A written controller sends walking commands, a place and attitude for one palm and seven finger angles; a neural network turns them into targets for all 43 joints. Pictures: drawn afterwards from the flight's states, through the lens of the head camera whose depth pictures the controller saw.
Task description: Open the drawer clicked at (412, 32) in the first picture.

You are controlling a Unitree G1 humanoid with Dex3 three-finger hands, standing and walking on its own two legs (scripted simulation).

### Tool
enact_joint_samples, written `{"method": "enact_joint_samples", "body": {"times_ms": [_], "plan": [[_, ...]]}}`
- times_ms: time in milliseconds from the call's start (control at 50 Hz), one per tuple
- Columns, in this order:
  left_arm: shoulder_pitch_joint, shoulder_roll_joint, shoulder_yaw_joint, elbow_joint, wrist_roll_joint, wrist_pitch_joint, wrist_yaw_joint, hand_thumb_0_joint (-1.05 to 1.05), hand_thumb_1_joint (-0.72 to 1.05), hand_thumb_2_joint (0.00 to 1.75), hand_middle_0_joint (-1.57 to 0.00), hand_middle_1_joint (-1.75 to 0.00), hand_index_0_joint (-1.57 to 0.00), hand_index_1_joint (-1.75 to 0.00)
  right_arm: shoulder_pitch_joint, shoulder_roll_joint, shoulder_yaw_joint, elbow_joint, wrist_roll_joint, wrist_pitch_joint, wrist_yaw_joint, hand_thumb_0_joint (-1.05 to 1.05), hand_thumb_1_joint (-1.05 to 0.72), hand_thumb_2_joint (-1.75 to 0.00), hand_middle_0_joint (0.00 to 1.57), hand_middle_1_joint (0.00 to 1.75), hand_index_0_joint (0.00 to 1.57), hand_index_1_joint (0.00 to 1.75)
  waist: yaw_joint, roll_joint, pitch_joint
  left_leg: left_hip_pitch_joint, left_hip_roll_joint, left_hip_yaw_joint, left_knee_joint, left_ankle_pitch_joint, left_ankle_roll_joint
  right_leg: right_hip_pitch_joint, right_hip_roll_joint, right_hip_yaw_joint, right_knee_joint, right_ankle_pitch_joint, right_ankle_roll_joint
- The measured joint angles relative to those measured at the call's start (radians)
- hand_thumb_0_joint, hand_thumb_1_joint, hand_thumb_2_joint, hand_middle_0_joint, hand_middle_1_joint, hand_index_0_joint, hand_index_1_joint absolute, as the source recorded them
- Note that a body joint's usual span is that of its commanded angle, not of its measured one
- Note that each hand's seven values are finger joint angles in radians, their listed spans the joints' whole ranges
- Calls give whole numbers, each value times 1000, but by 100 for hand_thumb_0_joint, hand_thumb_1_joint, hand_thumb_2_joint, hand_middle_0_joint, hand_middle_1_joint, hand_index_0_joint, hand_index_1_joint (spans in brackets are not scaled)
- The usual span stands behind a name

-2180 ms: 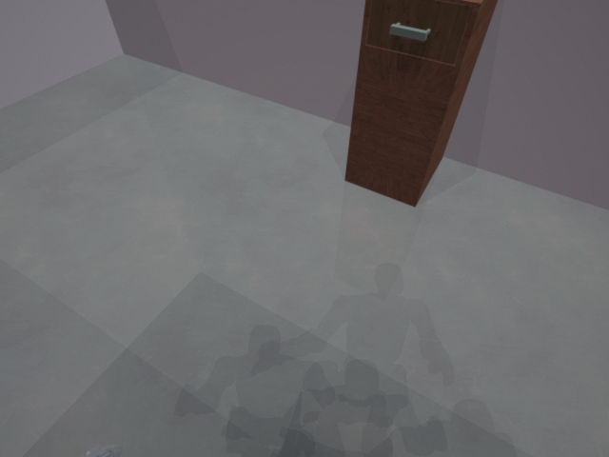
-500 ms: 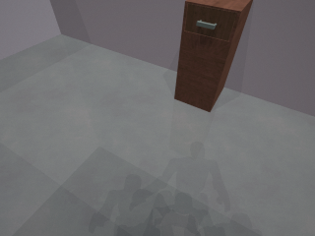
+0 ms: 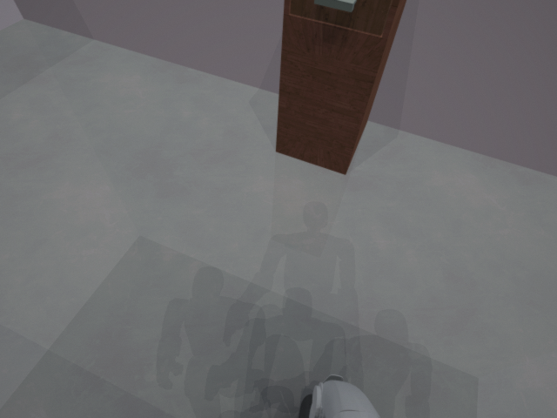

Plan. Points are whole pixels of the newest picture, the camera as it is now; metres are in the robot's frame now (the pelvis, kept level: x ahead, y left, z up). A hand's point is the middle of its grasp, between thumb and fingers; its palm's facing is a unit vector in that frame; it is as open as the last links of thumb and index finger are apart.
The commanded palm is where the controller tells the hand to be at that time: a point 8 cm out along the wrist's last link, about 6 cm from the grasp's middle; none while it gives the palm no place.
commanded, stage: walk to a spot facing it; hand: left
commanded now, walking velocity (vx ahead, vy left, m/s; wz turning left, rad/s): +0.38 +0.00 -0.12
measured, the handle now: out of the picture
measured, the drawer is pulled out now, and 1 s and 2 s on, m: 0.00 0.00 0.00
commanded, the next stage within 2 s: turn to face it in 0.70 s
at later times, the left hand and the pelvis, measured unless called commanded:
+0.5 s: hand (182, 373) +0.21 +0.17 -0.17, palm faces +0.06 -0.99 -0.13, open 7.3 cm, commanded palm none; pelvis +0.24 +0.00 +0.01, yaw -1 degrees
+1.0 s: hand (214, 202) +0.57 +0.16 -0.16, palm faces -0.20 -0.95 -0.25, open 7.4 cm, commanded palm none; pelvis +0.44 -0.02 -0.01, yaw -13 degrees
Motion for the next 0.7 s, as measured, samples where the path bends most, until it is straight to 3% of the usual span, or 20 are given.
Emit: {"method": "enact_joint_samples", "body": {"times_ms": [60,100,160,180,220,280,360,460,540,560,600,640,700], "plan": [[-56,13,2,-35,0,-24,3,1,94,90,-20,-30,-20,-30,24,0,-7,29,4,12,3,0,-91,-90,21,30,20,30,-2,17,23,38,16,15,51,-56,-13,53,42,-29,-134,22,-37],[-63,22,4,-52,6,-51,6,1,93,90,-20,-30,-20,-30,38,-2,-14,45,10,25,8,1,-90,-90,21,30,21,30,7,10,19,-10,29,22,264,-106,-12,133,56,-41,-208,62,-68],[-59,17,10,-58,-3,-75,20,0,92,90,-20,-30,-20,-30,-22,-18,-28,29,20,47,19,1,-90,-90,21,30,21,30,4,21,19,-268,44,-71,850,-63,14,155,69,-50,-139,-9,-83],[-51,14,9,-54,-5,-73,25,0,92,90,-20,-30,-20,-30,-51,-25,-33,12,16,51,22,1,-91,-90,21,30,21,30,0,21,12,-352,48,-89,966,-26,19,178,73,-52,-152,-27,-80],[-26,3,3,-36,-4,-71,34,0,92,90,-20,-30,-20,-30,-115,-40,-40,-32,5,55,26,1,-91,-90,21,30,20,30,-5,21,-8,-497,70,-103,1051,36,19,228,82,-48,-208,-29,-66],[25,-24,-5,-1,3,-70,40,0,92,90,-20,-30,-20,-30,-208,-59,-50,-105,-4,52,30,1,-91,-90,20,30,20,30,-11,25,-47,-649,112,-105,975,92,0,299,91,-37,-292,-22,-59],[94,-41,-10,34,4,-71,34,0,94,90,-20,-30,-20,-30,-303,-81,-66,-169,-8,56,33,1,-94,-90,20,30,20,30,0,30,-85,-737,147,-94,772,180,-29,386,95,-23,-379,-30,-45],[161,-52,-14,51,6,-80,23,0,92,90,-20,-30,-20,-30,-371,-105,-68,-202,-5,49,59,1,-94,-90,20,29,20,30,44,18,-88,-707,141,-69,520,240,-36,478,85,-14,-423,-78,-15],[211,-51,-11,66,5,-76,22,0,91,90,-20,-30,-20,-30,-403,-104,-61,-213,-5,36,66,1,-93,-90,20,29,20,30,75,3,-72,-602,104,-27,360,225,-21,533,63,-8,-389,-159,20],[227,-51,-10,70,2,-74,22,0,91,90,-20,-30,-20,-30,-409,-104,-57,-216,-8,25,64,1,-93,-90,20,30,20,30,79,-1,-68,-564,93,-15,318,248,-3,524,51,1,-334,-195,27],[231,-47,-6,84,-3,-59,21,0,91,90,-20,-30,-20,-30,-424,-90,-51,-220,-15,4,55,1,-92,-90,20,30,20,30,79,-21,-44,-548,81,17,366,214,20,427,22,40,-69,-246,17],[223,-40,-3,95,-3,-45,19,0,91,90,-20,-30,-20,-30,-413,-70,-42,-220,-13,-5,47,0,-92,-90,20,30,20,30,72,-29,-35,-504,78,44,366,165,22,304,16,73,209,-247,10],[189,-27,10,85,3,-28,16,0,91,90,-20,-30,-20,-30,-368,-48,-56,-208,1,-17,20,-1,-94,-90,21,30,21,30,61,-34,-35,-418,69,78,286,160,8,155,-11,82,371,-165,19]]}}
